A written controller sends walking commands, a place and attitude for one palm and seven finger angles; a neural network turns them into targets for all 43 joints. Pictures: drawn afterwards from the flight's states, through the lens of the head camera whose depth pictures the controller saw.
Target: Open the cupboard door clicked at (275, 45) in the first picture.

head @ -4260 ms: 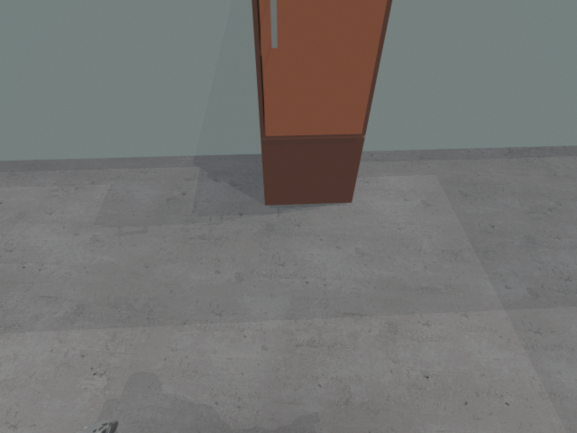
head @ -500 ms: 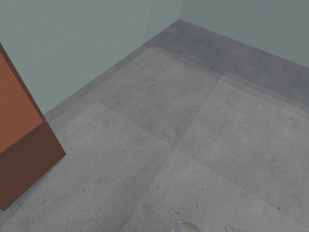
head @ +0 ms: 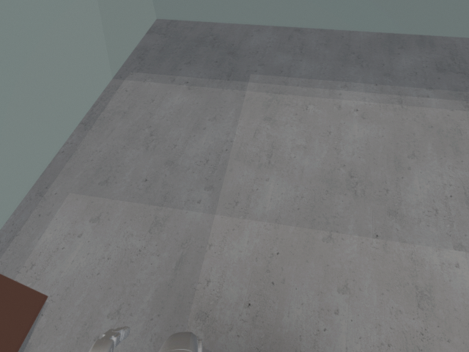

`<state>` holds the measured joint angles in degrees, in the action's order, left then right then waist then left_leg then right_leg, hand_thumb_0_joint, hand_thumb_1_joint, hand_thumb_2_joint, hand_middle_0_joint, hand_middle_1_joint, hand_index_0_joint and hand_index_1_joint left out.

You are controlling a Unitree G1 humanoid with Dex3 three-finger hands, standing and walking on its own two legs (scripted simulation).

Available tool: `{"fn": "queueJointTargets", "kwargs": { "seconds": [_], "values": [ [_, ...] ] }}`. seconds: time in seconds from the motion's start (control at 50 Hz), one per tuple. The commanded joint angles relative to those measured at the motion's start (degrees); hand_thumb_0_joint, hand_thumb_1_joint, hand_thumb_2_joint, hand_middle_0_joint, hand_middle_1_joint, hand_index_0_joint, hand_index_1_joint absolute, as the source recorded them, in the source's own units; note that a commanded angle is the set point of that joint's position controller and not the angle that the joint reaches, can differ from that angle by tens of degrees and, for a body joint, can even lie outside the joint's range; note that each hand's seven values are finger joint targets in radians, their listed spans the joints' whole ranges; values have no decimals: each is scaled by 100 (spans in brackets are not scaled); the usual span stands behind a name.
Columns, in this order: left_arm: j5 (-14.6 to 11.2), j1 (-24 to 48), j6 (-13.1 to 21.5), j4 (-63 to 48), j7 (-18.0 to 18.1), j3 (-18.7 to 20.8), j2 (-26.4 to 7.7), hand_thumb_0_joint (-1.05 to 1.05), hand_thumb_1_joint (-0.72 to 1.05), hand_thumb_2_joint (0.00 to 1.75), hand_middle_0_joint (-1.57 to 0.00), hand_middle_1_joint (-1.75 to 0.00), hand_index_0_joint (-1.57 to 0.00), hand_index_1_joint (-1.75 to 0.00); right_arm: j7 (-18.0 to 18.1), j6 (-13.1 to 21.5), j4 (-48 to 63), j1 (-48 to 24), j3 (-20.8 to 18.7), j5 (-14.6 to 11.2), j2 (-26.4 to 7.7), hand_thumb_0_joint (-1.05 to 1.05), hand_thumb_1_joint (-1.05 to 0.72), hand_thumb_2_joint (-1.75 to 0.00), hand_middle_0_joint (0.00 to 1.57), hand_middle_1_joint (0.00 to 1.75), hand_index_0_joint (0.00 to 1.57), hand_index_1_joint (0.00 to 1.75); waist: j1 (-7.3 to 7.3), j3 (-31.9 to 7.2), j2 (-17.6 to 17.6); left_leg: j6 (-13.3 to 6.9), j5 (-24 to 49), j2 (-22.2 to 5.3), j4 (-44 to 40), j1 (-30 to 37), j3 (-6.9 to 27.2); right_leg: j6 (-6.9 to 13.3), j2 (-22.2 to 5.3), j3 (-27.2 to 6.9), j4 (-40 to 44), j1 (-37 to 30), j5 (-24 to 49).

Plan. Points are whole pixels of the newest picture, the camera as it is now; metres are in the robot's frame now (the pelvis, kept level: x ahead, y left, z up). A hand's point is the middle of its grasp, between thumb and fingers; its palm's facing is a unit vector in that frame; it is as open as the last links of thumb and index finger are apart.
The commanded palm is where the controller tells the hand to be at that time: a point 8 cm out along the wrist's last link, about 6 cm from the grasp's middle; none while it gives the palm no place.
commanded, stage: turn to face it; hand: left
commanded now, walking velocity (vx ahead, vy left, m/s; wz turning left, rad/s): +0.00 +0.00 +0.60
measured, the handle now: out of the picture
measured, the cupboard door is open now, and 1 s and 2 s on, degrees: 0 0 0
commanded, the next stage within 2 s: none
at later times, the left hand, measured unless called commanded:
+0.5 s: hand out of the picture +0.07 +0.23 -0.16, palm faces +0.13 -0.97 -0.22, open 7.4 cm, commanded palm none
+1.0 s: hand out of the picture -0.06 +0.20 -0.17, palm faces +0.47 -0.85 -0.23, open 7.4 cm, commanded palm none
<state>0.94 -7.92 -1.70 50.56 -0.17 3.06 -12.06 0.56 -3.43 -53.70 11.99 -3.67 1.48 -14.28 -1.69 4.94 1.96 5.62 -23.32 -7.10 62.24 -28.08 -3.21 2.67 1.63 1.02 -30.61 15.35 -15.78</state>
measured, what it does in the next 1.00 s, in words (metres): steps on the spot, turning left: left foot, then right foot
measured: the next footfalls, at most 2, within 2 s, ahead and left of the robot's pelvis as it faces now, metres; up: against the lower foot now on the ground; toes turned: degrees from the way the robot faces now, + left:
left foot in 0.20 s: +0.08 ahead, +0.14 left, +0.00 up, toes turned +3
right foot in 0.64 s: +0.08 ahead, -0.12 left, +0.00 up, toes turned +12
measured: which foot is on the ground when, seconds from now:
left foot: up 0.00-0.18, down 0.20-0.64, up 0.66-1.00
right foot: down 0.00-0.24, up 0.26-0.62, down 0.64-1.00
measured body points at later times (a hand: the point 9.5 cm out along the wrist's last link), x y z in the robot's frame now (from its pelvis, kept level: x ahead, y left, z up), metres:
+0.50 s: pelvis +0.02 +0.03 +0.01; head +0.06 +0.04 +0.46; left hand +0.07 +0.28 -0.15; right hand +0.07 -0.21 -0.14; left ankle +0.04 +0.13 -0.73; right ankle +0.01 -0.12 -0.69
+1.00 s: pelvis -0.02 -0.01 +0.00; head +0.01 +0.02 +0.45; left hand -0.09 +0.24 -0.15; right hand +0.20 -0.20 -0.13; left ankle -0.08 +0.10 -0.71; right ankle +0.04 -0.12 -0.73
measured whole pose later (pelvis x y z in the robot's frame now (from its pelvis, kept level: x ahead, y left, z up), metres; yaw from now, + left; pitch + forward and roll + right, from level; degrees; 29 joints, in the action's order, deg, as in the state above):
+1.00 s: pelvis -0.02 -0.01 +0.00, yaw +29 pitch +0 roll +1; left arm 1.9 -13.1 -1.3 51.8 0.5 1.8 -12.5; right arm -2.1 -4.4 -52.5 7.6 -4.5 0.9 -15.9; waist 0.8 5.0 -1.7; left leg 3.5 -24.6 -2.4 44.6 -20.2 -4.5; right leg -1.8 -9.7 13.3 -32.3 13.6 -16.9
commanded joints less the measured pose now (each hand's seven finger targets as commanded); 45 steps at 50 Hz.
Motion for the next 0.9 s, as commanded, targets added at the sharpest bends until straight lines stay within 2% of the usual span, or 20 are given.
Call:
{"fn": "queueJointTargets", "kwargs": {
  "seconds": [0.0,0.08,0.14,0.16,0.18,0.2,0.22,0.26,0.32,0.44,0.56,0.58,0.6,0.62,0.64,0.66,0.7,0.72,0.8,0.88],
  "values": [
    [26,-317,130,-245,62,293,-1117,0,90,90,-20,-30,-20,-30,0,178,468,-131,-52,6,-391,0,-90,-90,20,30,20,30,238,-585,-896,-22,185,99,-515,-258,49,730,-1363,-1567,1326,-639,1100],
    [71,-370,183,-82,128,194,-967,0,90,90,-20,-30,-20,-30,13,257,288,-29,68,-57,-202,0,-90,-90,20,30,20,30,223,-748,-973,-196,94,259,-1573,382,37,764,-1389,-1347,1184,-739,1830],
    [-14,-221,233,153,177,42,-770,0,90,90,-20,-30,-20,-30,18,377,-101,472,177,-77,-81,0,-90,-90,20,30,20,30,14,-776,-788,-299,1328,364,-3568,1752,40,329,-1049,-770,854,-406,1436],
    [-54,-376,214,233,177,-7,-590,0,90,90,-20,-30,-20,-30,10,446,-205,576,184,-81,-243,0,-90,-90,20,30,20,30,63,-805,-326,-391,2034,181,-3984,2125,378,66,-859,-594,477,-270,1196],
    [-70,-675,161,288,174,-25,-410,0,90,90,-20,-30,-20,-30,7,477,-198,471,138,-47,-567,0,-90,-90,20,30,20,30,246,-770,496,-704,2893,-474,-3985,2107,1157,-198,-593,-350,185,-14,443],
    [-63,-702,126,319,175,-45,-351,0,90,90,-20,-30,-20,-30,13,420,-124,307,107,-34,-788,0,-90,-90,20,30,20,30,297,-562,760,-1024,2928,-890,-4129,1687,1598,-372,-419,-13,25,-47,-328],
    [-57,-605,100,371,186,-46,-364,0,90,90,-20,-30,-20,-30,45,411,-154,181,86,-30,-832,0,-90,-90,20,30,20,30,270,-386,1473,-1242,2863,-1038,-4523,1464,2098,-486,-332,173,-454,86,-723],
    [-34,-252,79,346,169,10,-493,0,90,90,-20,-30,-20,-30,113,390,-209,426,81,-15,-721,0,-90,-90,20,30,20,30,99,-265,1149,-1518,3432,-1011,-4671,1656,2361,-475,-356,-54,-1628,629,-1455],
    [-38,-51,93,256,122,66,-437,0,90,90,-20,-30,-20,-30,122,351,-199,490,-14,-19,-783,0,-90,-90,20,30,20,30,44,-628,624,-1645,4088,-863,-4295,2320,2099,-536,-394,-107,-2213,1160,-1390],
    [-66,90,56,57,136,131,-316,0,90,90,-20,-30,-20,-30,83,276,-47,558,-190,-3,-876,0,-90,-90,20,30,20,30,-80,-968,608,-1620,3572,-609,-4208,2257,2281,-611,-290,-149,-1856,1017,-1173],
    [-90,-591,73,55,183,194,-459,0,90,90,-20,-30,-20,-30,-6,166,264,72,-321,-24,-954,0,-90,-90,20,30,20,30,234,-1035,705,-1272,2271,-145,-4000,1092,2502,-535,-109,-16,93,-541,-148],
    [-71,-819,104,89,202,236,-627,0,90,90,-20,-30,-20,-30,-35,149,320,-12,-317,-55,-861,0,-90,-90,20,30,20,30,358,-1022,365,-1020,1554,103,-3752,497,2325,-478,-336,-137,860,-1220,180],
    [21,-899,150,36,244,334,-1092,0,90,90,-20,-30,-20,-30,-71,138,421,48,-287,-98,-526,0,-90,-90,20,30,20,30,408,-984,-831,-625,398,689,-2670,-540,1565,-113,-1562,-1312,1612,-1862,-548],
    [61,-670,137,-121,248,361,-1505,0,90,90,-20,-30,-20,-30,-83,134,584,-5,-248,-59,-346,0,-90,-90,20,30,20,30,402,-663,-1848,-320,-810,1150,-1234,-958,600,462,-2902,-2409,1995,-1247,-647],
    [11,-458,136,-225,257,338,-1344,0,90,90,-20,-30,-20,-30,-98,71,536,-106,-328,10,-664,0,-90,-90,20,30,20,30,342,-514,-1557,-402,-749,769,-310,-658,782,562,-2867,-2123,2016,-367,-922],
    [13,-127,127,-277,246,292,-1199,0,90,90,-20,-30,-20,-30,-137,3,452,-137,-338,10,-565,0,-90,-90,20,30,20,30,164,-170,-1437,-395,-467,669,278,-561,718,456,-2513,-1754,2001,164,-954],
    [27,189,156,-350,214,165,-883,0,90,90,-20,-30,-20,-30,-204,-29,275,103,-306,20,-496,0,-90,-90,20,30,20,30,-64,80,-1198,-286,155,515,807,-521,470,286,-1984,-675,1660,288,-45],
    [40,155,172,-365,222,153,-833,0,90,90,-20,-30,-20,-30,-222,-21,265,188,-284,-3,-458,0,-90,-90,20,30,20,30,-96,-23,-1152,-242,246,499,775,-499,374,265,-1901,-411,1515,114,416],
    [61,-524,181,-234,216,168,-1048,0,90,90,-20,-30,-20,-30,-240,-21,432,-364,-218,-23,-435,0,-90,-90,20,30,20,30,280,-246,-1220,-116,3,464,-46,-397,76,397,-2068,-123,1277,-605,1223],
    [104,-700,155,-185,204,230,-1310,0,90,90,-20,-30,-20,-30,-263,30,609,-753,-139,-62,-404,0,-90,-90,20,30,20,30,412,-374,-1402,-150,-264,472,-1168,41,-179,469,-2275,58,1023,-794,1821]
  ]
}}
